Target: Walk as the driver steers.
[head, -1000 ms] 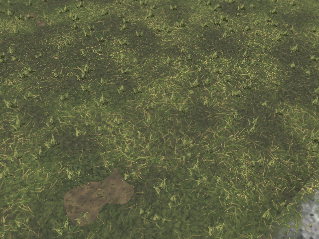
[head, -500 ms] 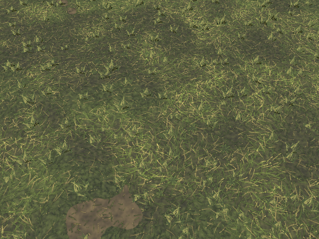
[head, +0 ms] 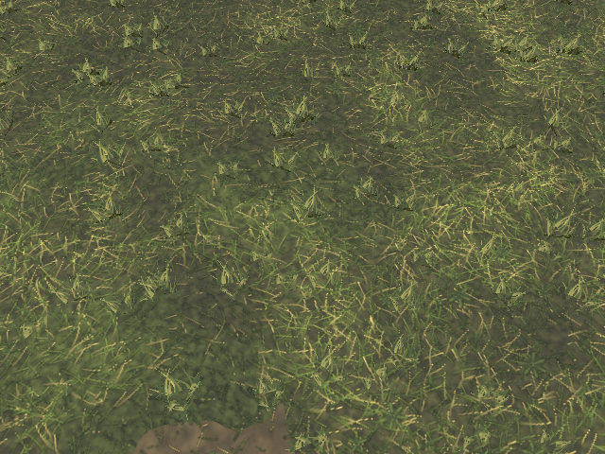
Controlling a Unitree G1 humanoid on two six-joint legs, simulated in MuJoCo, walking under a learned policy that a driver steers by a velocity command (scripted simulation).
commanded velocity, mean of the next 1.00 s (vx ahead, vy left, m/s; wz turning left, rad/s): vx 0.50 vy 0.00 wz -0.20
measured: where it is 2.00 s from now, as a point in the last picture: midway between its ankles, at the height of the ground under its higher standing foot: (382, 217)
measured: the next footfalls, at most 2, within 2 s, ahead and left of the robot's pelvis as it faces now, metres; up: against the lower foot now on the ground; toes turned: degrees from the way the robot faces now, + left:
right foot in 0.16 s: +0.27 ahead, -0.12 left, +0.00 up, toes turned +6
left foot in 0.62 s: +0.44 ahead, +0.08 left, +0.00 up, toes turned -6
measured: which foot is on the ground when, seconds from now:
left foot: down 0.00-0.18, up 0.20-0.60, down 0.62-1.00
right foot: up 0.00-0.14, down 0.16-0.64, up 0.66-1.00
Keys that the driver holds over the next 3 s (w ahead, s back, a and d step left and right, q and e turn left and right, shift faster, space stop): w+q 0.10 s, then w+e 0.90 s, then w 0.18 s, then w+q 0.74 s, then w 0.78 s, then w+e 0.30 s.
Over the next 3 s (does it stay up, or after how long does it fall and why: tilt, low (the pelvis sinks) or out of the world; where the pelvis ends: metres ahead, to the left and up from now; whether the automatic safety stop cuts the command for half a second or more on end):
stays up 1.52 -0.19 0.02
